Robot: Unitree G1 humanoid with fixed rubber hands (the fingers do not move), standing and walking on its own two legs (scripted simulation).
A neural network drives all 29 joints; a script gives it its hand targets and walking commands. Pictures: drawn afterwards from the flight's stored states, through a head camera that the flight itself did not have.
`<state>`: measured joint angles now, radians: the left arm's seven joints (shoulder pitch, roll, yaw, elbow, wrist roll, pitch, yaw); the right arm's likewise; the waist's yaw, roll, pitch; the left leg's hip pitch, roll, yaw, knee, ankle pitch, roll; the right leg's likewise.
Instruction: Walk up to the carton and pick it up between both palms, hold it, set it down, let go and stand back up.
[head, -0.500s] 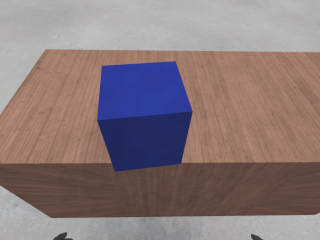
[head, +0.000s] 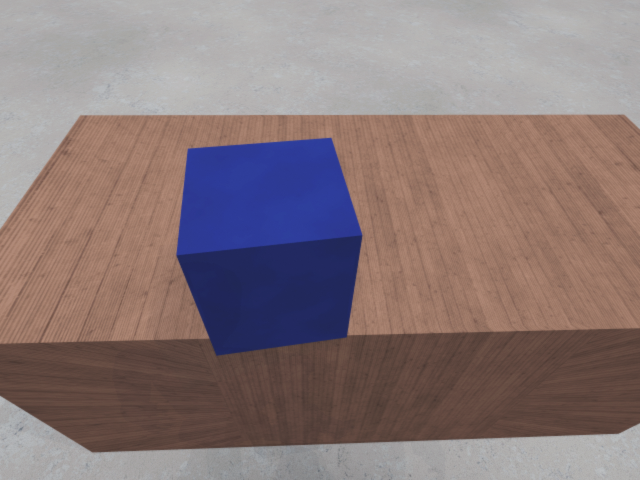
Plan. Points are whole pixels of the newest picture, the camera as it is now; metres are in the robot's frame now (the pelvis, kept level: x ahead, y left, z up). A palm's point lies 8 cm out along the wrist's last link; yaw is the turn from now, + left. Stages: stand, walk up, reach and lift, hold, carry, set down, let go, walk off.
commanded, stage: walk up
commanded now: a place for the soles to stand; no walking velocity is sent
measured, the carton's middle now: (272, 249) +0.44 +0.08 +0.01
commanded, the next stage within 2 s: reach and lift in 0.16 s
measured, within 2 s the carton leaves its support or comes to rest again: neither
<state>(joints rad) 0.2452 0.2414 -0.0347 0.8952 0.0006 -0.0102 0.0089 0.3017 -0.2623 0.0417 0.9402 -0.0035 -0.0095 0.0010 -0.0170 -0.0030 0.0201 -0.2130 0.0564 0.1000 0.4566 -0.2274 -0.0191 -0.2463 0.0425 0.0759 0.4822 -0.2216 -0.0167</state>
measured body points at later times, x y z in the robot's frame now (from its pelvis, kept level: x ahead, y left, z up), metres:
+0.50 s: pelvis +0.01 +0.01 -0.01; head +0.02 +0.02 +0.44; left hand +0.19 +0.26 -0.10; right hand +0.19 -0.25 -0.10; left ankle +0.01 +0.13 -0.74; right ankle +0.02 -0.11 -0.74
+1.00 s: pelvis +0.03 +0.01 +0.01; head +0.03 +0.02 +0.46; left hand +0.19 +0.26 -0.08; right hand +0.21 -0.22 -0.08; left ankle +0.01 +0.13 -0.74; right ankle +0.02 -0.11 -0.74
